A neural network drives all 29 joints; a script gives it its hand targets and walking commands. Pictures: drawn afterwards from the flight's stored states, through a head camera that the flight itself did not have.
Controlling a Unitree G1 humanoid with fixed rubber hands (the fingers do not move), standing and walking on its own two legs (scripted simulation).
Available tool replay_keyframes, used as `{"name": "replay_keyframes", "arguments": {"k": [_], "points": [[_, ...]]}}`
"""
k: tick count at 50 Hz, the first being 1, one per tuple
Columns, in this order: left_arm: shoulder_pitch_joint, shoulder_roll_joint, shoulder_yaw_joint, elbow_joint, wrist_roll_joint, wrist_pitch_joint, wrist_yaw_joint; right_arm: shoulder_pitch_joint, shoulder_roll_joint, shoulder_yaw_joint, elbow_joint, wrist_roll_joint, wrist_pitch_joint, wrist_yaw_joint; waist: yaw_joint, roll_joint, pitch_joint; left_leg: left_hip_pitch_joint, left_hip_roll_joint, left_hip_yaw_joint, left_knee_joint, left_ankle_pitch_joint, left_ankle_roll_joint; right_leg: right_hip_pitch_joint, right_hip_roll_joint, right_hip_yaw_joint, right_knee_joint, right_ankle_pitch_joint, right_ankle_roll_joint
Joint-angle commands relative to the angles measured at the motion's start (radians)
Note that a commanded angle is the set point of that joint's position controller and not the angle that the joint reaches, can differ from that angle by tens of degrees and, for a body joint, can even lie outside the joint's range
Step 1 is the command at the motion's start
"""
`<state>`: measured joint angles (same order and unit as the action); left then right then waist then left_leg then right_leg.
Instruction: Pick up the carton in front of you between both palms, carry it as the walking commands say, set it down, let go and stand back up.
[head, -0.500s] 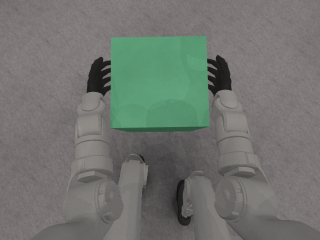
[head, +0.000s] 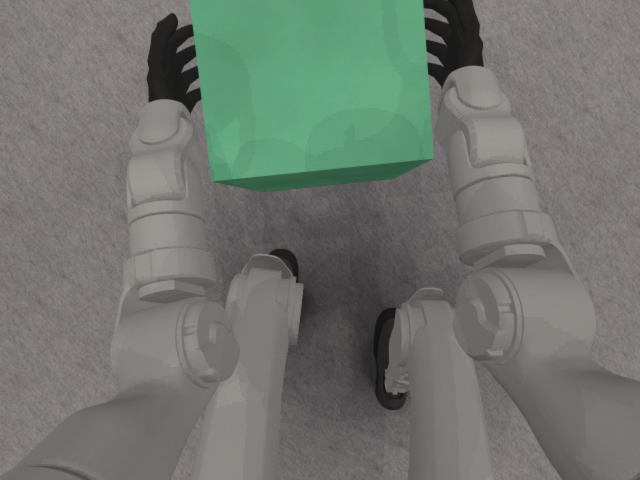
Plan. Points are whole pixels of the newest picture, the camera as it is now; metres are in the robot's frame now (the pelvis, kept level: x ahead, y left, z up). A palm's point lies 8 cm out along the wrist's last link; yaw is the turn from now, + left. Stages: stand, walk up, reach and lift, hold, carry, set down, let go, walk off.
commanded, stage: set down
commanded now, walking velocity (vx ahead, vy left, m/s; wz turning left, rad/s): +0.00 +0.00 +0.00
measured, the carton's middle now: (317, 98) +0.51 +0.12 -0.19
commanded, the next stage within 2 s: none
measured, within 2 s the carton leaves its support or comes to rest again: rests again in 1.56 s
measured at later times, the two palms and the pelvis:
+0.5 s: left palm (183, 108) +0.47 +0.30 -0.24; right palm (403, 87) +0.57 +0.01 -0.25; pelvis +0.00 -0.01 -0.08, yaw +0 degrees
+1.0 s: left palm (190, 115) +0.47 +0.29 -0.26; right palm (405, 102) +0.55 +0.00 -0.28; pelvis -0.01 -0.01 -0.09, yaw +0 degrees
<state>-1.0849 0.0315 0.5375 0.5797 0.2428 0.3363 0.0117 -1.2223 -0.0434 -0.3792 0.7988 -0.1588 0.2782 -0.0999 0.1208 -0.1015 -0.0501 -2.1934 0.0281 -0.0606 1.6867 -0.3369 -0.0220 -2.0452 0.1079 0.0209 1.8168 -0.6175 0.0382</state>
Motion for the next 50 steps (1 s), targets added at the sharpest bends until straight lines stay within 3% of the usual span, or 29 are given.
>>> {"name": "replay_keyframes", "arguments": {"k": [1,14,21,25,36,50], "points": [[-0.65,-0.745,-0.478,0.023,-0.123,-0.024,-0.226,-0.591,0.871,0.425,0.013,0.117,-0.02,0.227,0.092,0.038,-1.087,0.975,-0.123,0.134,-0.014,0.23,-0.029,0.139,0.122,-0.086,-0.185,0.108,-0.01],[-0.799,-0.596,-0.444,0.049,-0.187,-0.07,-0.233,-0.748,0.76,0.511,0.042,0.198,-0.054,0.187,0.168,-0.01,-1.051,0.874,-0.087,0.165,0.161,0.305,-0.036,0.175,0.113,-0.086,-0.021,0.161,-0.007],[-0.804,-0.648,-0.449,0.127,-0.269,-0.088,-0.246,-0.81,0.691,0.527,0.026,0.218,-0.089,0.17,0.133,-0.031,-0.992,0.846,-0.07,0.156,0.246,0.374,-0.035,0.175,0.099,-0.091,0.047,0.211,-0.016],[-0.819,-0.664,-0.458,0.125,-0.307,-0.092,-0.254,-0.817,0.712,0.544,0.014,0.22,-0.094,0.165,0.134,-0.07,-0.988,0.789,-0.072,0.147,0.268,0.415,-0.028,0.211,0.095,-0.082,0.077,0.274,-0.021],[-0.755,-0.613,-0.371,0.234,-0.265,-0.115,-0.25,-0.79,0.693,0.516,0.079,0.217,-0.11,0.189,0.168,-0.104,-0.784,0.686,-0.069,0.138,0.285,0.338,-0.011,0.075,0.091,-0.068,0.09,0.181,-0.027],[-0.781,-0.51,-0.287,0.329,-0.259,-0.15,-0.254,-0.807,0.565,0.481,0.112,0.174,-0.127,0.17,0.143,-0.147,-0.641,0.506,-0.06,0.123,0.301,0.235,-0.001,0.111,0.06,-0.038,0.101,0.175,-0.032]]}}
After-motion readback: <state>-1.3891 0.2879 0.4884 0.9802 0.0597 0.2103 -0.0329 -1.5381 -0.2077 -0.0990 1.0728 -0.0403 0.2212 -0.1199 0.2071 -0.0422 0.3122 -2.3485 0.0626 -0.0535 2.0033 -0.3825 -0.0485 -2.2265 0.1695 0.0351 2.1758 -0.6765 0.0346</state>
